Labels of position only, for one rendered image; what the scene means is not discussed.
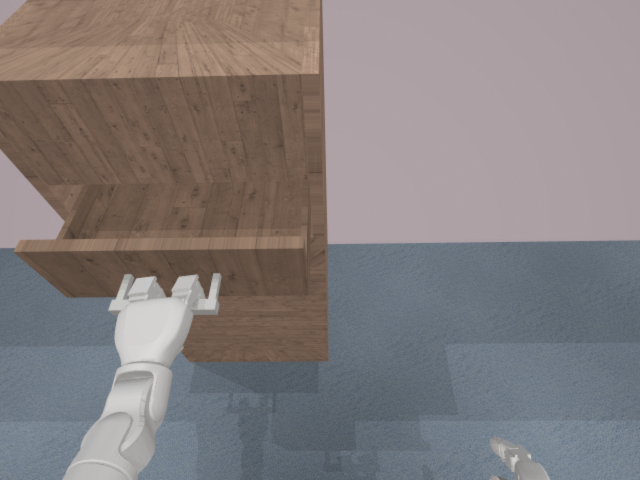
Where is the robot left forearm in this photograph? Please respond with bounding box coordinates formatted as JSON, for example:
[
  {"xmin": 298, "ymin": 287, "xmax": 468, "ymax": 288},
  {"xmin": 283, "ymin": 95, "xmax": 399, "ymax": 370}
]
[{"xmin": 62, "ymin": 361, "xmax": 173, "ymax": 480}]

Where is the robot right hand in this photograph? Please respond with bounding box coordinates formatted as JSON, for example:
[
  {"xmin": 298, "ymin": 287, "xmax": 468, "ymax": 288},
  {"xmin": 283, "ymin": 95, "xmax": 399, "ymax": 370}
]
[{"xmin": 489, "ymin": 437, "xmax": 550, "ymax": 480}]

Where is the drawer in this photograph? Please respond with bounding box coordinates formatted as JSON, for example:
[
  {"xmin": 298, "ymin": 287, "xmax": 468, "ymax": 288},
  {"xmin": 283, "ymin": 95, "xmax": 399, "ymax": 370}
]
[{"xmin": 13, "ymin": 181, "xmax": 311, "ymax": 298}]

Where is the handle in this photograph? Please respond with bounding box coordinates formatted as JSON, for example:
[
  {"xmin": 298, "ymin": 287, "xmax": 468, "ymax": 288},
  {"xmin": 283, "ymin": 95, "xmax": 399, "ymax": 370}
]
[{"xmin": 108, "ymin": 273, "xmax": 222, "ymax": 316}]

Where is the cabinet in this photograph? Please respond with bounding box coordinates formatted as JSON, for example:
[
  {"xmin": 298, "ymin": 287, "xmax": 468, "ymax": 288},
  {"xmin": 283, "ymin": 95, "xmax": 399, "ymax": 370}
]
[{"xmin": 0, "ymin": 0, "xmax": 329, "ymax": 362}]

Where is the robot left hand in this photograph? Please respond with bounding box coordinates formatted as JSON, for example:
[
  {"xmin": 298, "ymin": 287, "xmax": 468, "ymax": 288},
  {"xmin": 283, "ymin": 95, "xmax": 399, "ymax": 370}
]
[{"xmin": 115, "ymin": 274, "xmax": 206, "ymax": 369}]

